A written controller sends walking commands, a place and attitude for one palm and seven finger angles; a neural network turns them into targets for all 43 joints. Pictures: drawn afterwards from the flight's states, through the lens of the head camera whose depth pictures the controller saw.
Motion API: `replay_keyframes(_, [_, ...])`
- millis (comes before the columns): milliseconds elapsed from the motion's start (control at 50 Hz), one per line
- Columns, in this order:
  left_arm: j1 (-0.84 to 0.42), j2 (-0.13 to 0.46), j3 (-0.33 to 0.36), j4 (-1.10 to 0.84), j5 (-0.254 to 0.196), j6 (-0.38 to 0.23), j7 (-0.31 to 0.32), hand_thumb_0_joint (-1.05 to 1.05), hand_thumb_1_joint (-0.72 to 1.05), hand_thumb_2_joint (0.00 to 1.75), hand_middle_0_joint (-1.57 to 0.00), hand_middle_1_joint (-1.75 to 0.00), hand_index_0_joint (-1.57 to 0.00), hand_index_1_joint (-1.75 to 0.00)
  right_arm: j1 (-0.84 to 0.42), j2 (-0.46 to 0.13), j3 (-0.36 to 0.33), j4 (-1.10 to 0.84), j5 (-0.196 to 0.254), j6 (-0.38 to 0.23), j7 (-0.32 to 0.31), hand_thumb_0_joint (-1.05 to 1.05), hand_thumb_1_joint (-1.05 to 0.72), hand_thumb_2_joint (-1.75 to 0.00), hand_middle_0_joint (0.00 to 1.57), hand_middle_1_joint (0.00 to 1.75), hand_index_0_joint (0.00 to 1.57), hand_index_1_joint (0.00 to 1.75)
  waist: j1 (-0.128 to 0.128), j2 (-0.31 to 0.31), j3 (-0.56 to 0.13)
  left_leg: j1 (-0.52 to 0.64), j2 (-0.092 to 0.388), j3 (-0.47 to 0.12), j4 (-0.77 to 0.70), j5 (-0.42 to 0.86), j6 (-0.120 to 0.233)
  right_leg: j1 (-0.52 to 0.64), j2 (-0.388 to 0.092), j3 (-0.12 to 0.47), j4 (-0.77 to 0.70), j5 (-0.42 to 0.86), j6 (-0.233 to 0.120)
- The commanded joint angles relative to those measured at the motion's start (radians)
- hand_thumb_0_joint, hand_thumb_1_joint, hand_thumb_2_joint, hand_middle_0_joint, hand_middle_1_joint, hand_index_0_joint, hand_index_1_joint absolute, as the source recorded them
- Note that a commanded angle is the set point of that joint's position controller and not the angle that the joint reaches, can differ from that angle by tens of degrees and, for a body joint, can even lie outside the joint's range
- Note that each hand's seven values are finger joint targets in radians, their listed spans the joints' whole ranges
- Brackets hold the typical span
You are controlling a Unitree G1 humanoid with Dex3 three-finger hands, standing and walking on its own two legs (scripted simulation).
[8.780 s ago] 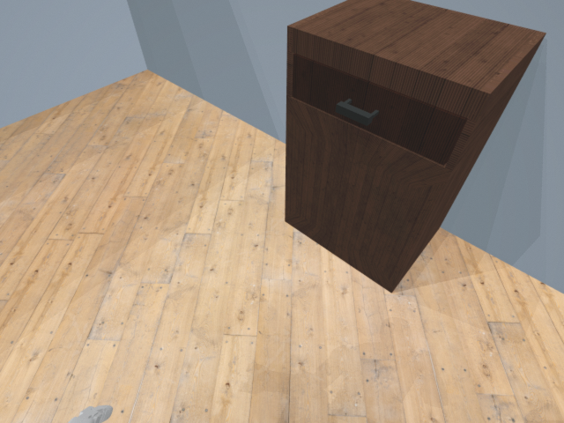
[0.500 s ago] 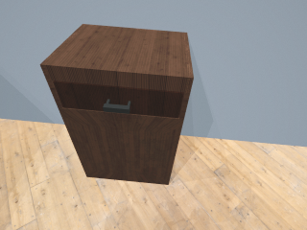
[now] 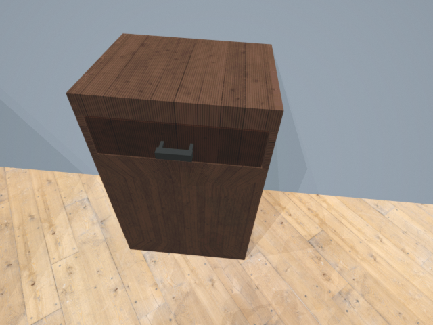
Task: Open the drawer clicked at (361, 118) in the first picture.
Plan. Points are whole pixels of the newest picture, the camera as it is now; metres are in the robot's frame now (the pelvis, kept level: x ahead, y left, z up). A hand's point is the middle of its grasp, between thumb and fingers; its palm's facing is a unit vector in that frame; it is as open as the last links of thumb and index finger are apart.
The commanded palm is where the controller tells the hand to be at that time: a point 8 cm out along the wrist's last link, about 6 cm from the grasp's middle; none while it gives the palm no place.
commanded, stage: shuffle to correct the standing spot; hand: left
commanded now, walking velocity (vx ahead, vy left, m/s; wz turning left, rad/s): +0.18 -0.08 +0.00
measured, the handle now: (175, 149) +0.59 +0.16 -0.04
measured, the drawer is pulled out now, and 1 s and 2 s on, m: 0.00 0.00 0.00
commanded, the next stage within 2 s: come to a stop and stand still in 0.14 s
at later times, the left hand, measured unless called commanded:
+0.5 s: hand out of the picture +0.03 +0.11 -0.19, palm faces +0.11 -0.99 -0.12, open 7.3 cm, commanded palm none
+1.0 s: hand out of the picture +0.02 +0.14 -0.17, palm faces +0.04 -0.98 -0.19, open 7.3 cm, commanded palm none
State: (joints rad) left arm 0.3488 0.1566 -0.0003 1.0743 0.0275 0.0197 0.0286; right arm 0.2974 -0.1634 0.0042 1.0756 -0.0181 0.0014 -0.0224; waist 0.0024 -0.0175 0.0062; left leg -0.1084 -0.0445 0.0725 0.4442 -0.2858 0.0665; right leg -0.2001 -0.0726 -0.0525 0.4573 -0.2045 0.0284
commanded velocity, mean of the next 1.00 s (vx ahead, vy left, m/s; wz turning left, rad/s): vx -0.01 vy -0.01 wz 0.00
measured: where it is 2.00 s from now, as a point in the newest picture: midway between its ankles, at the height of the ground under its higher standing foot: outside the picture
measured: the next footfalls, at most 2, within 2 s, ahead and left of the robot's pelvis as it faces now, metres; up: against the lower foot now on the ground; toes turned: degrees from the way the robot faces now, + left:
none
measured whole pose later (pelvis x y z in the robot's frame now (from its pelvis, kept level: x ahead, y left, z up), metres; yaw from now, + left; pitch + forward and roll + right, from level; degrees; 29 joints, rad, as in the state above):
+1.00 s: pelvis +0.02 -0.03 +0.00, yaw +1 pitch -2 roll +0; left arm 0.31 0.14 0.01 1.06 0.02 0.01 0.04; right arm 0.30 -0.14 -0.01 1.11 -0.02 0.02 -0.02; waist -0.01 0.00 0.02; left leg -0.18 0.01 0.12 0.42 -0.21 0.04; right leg -0.17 -0.04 -0.08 0.41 -0.20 0.01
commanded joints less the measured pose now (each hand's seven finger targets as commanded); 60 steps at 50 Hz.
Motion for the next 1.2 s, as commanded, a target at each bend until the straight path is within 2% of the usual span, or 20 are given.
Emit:
replay_keyframes(0, [0.038,0.049,0.014,-0.04,0.012,-0.018,-0.007,0.0,0.9,0.9,-0.2,-0.3,-0.2,-0.3,0.064,-0.158,-0.047,-0.025,0.0,-0.009,-0.011,0.0,-0.9,-0.9,0.2,0.3,0.2,0.3,-0.011,0.088,0.181,-0.197,0.23,-0.254,-0.277,-0.347,0.028,-0.069,0.031,-0.033,0.035,-0.109,-0.035])
replay_keyframes(120, [0.101,0.025,0.029,-0.025,0.005,-0.032,-0.015,0.0,0.9,0.9,-0.2,-0.3,-0.2,-0.3,0.118,-0.12,-0.049,-0.001,0.001,-0.026,-0.022,0.0,-0.9,-0.9,0.2,0.3,0.2,0.3,-0.006,0.051,0.152,-0.156,0.215,-0.187,-0.16,-0.145,0.035,-0.036,0.017,-0.011,0.029,-0.042,-0.064])
replay_keyframes(180, [0.166,0.033,0.04,-0.003,0.001,-0.039,-0.011,0.0,0.9,0.9,-0.2,-0.3,-0.2,-0.3,0.126,-0.092,-0.044,0.007,0.004,-0.036,-0.025,0.0,-0.9,-0.9,0.2,0.3,0.2,0.3,0.013,0.0,0.112,-0.204,0.168,-0.113,-0.029,-0.025,0.021,0.064,-0.014,0.045,0.028,0.025,-0.09])
replay_keyframes(200, [0.192,0.046,0.046,0.006,0.0,-0.041,-0.008,0.0,0.9,0.9,-0.2,-0.3,-0.2,-0.3,0.123,-0.076,-0.039,0.003,0.006,-0.038,-0.024,0.0,-0.9,-0.9,0.2,0.3,0.2,0.3,0.02,-0.047,0.106,-0.257,0.133,-0.072,0.041,-0.03,0.009,0.113,-0.039,0.094,0.01,0.033,-0.112])
replay_keyframes(240, [0.265,0.093,0.061,0.037,-0.004,-0.052,0.004,0.0,0.9,0.9,-0.2,-0.3,-0.2,-0.3,0.093,-0.023,-0.028,-0.012,0.005,-0.038,-0.018,0.0,-0.9,-0.9,0.2,0.3,0.2,0.3,0.042,-0.184,0.077,-0.378,0.058,0.038,0.266,-0.126,-0.026,0.206,-0.186,0.279,-0.095,0.12,-0.188])
replay_keyframes(260, [0.281,0.089,0.061,0.04,-0.005,-0.059,0.01,0.0,0.9,0.9,-0.2,-0.3,-0.2,-0.3,0.048,-0.015,-0.025,-0.029,0.005,-0.034,-0.017,0.0,-0.9,-0.9,0.2,0.3,0.2,0.3,0.055,-0.186,0.083,-0.415,0.072,0.016,0.358,-0.219,-0.034,0.205,-0.238,0.328,-0.129,0.272,-0.23])
replay_keyframes(280, [0.256,0.075,0.056,0.035,0.0,-0.06,0.017,0.0,0.9,0.9,-0.2,-0.3,-0.2,-0.3,0.024,-0.004,-0.025,-0.035,0.009,-0.031,-0.016,0.0,-0.9,-0.9,0.2,0.3,0.2,0.3,0.048,-0.12,0.09,-0.407,0.093,-0.008,0.39,-0.244,-0.039,0.175,-0.261,0.314,-0.128,0.402,-0.254])
replay_keyframes(300, [0.212,0.063,0.052,0.026,0.002,-0.058,0.024,0.0,0.9,0.9,-0.2,-0.3,-0.2,-0.3,0.037,0.013,-0.022,-0.026,0.014,-0.028,-0.015,0.0,-0.9,-0.9,0.2,0.3,0.2,0.3,0.024,-0.056,0.074,-0.357,0.106,-0.02,0.332,-0.233,-0.042,0.155,-0.254,0.259,-0.103,0.497,-0.25])
replay_keyframes(320, [0.142,0.057,0.047,0.01,0.001,-0.054,0.027,0.0,0.9,0.9,-0.2,-0.3,-0.2,-0.3,0.071,0.026,-0.019,-0.006,0.018,-0.026,-0.016,0.0,-0.9,-0.9,0.2,0.3,0.2,0.3,-0.012,-0.039,0.066,-0.254,0.122,-0.034,0.181,-0.155,-0.047,0.093,-0.218,0.185,-0.056,0.53,-0.218])
replay_keyframes(340, [0.083,0.044,0.038,-0.003,-0.008,-0.05,0.027,0.0,0.9,0.9,-0.2,-0.3,-0.2,-0.3,0.136,0.033,-0.018,0.03,0.022,-0.025,-0.016,0.0,-0.9,-0.9,0.2,0.3,0.2,0.3,-0.047,-0.031,0.044,-0.108,0.119,-0.027,0.005,0.068,-0.051,0.024,-0.152,0.096,-0.006,0.483,-0.155])
replay_keyframes(360, [0.083,0.013,0.03,-0.006,-0.017,-0.046,0.026,0.0,0.9,0.9,-0.2,-0.3,-0.2,-0.3,0.169,0.001,-0.019,0.057,0.015,-0.033,-0.021,0.0,-0.9,-0.9,0.2,0.3,0.2,0.3,-0.037,0.03,0.031,-0.019,0.157,-0.068,-0.03,0.388,-0.041,-0.011,-0.061,0.036,0.033,0.384,-0.086])
replay_keyframes(380, [0.117,-0.007,0.026,0.001,-0.019,-0.042,0.03,0.0,0.9,0.9,-0.2,-0.3,-0.2,-0.3,0.148,-0.035,-0.023,0.062,0.011,-0.032,-0.026,0.0,-0.9,-0.9,0.2,0.3,0.2,0.3,-0.004,0.065,0.011,-0.009,0.204,-0.075,0.01,0.525,-0.022,0.002,-0.031,0.026,-0.015,0.229,-0.051])
replay_keyframes(420, [0.104,0.002,0.024,0.01,-0.009,-0.032,0.038,0.0,0.9,0.9,-0.2,-0.3,-0.2,-0.3,0.118,-0.037,-0.025,0.055,0.016,-0.028,-0.028,0.0,-0.9,-0.9,0.2,0.3,0.2,0.3,-0.009,0.093,0.075,-0.044,0.203,-0.073,0.016,0.633,-0.023,0.022,-0.028,0.026,-0.022,0.218,-0.039])
replay_keyframes(460, [0.124,0.009,0.025,0.011,-0.012,-0.031,0.041,0.0,0.9,0.9,-0.2,-0.3,-0.2,-0.3,0.11,-0.04,-0.028,0.044,0.017,-0.027,-0.036,0.0,-0.9,-0.9,0.2,0.3,0.2,0.3,-0.007,0.069,0.049,-0.01,0.199,-0.07,0.029,0.748,-0.024,0.044,-0.034,0.024,-0.007,0.306,-0.038])
replay_keyframes(520, [0.121,0.023,0.03,-0.011,-0.01,-0.026,0.044,0.0,0.9,0.9,-0.2,-0.3,-0.2,-0.3,0.101,-0.056,-0.038,0.028,0.016,-0.022,-0.039,0.0,-0.9,-0.9,0.2,0.3,0.2,0.3,-0.008,0.034,0.016,0.024,0.199,-0.063,0.037,0.799,-0.023,0.043,-0.042,0.017,0.019,0.379,-0.036])
replay_keyframes(600, [0.093,0.035,0.035,-0.04,-0.009,-0.015,0.038,0.0,0.9,0.9,-0.2,-0.3,-0.2,-0.3,0.067,-0.074,-0.047,-0.005,0.012,-0.012,-0.037,0.0,-0.9,-0.9,0.2,0.3,0.2,0.3,-0.005,0.055,-0.002,0.012,0.202,-0.059,0.026,0.72,-0.017,0.037,-0.039,0.027,0.036,0.353,-0.036])
replay_keyframes(720, [0.052,0.049,0.028,-0.053,-0.008,-0.016,0.025,0.0,0.9,0.9,-0.2,-0.3,-0.2,-0.3,0.016,-0.069,-0.039,-0.024,0.009,-0.007,-0.018,0.0,-0.9,-0.9,0.2,0.3,0.2,0.3,0.002,0.01,0.03,-0.085,0.175,-0.068,-0.053,0.266,-0.028,0.042,-0.045,0.065,-0.042,0.198,-0.047])
replay_keyframes(840, [0.029,0.061,0.019,-0.043,-0.006,-0.021,0.018,0.0,0.9,0.9,-0.2,-0.3,-0.2,-0.3,0.015,-0.074,-0.029,-0.006,0.007,-0.004,-0.003,0.0,-0.9,-0.9,0.2,0.3,0.2,0.3,0.004,0.003,0.106,-0.155,0.17,-0.098,-0.155,-0.01,-0.033,0.012,-0.039,0.072,-0.123,-0.003,-0.043])
replay_keyframes(980, [0.054,0.053,0.017,-0.025,-0.004,-0.025,0.016,0.0,0.9,0.9,-0.2,-0.3,-0.2,-0.3,0.053,-0.073,-0.029,0.011,0.004,-0.001,0.001,0.0,-0.9,-0.9,0.2,0.3,0.2,0.3,0.001,0.016,0.116,-0.197,0.165,-0.118,-0.194,-0.131,-0.036,-0.009,-0.033,0.067,-0.146,-0.092,-0.039])
replay_keyframes(1180, [0.117,0.01,0.017,0.003,-0.002,-0.031,0.019,0.0,0.9,0.9,-0.2,-0.3,-0.2,-0.3,0.109,-0.042,-0.03,0.031,0.002,-0.001,-0.003,0.0,-0.9,-0.9,0.2,0.3,0.2,0.3,-0.003,0.031,0.104,-0.208,0.158,-0.118,-0.177,-0.14,-0.032,-0.043,-0.027,0.067,-0.142,-0.116,-0.043])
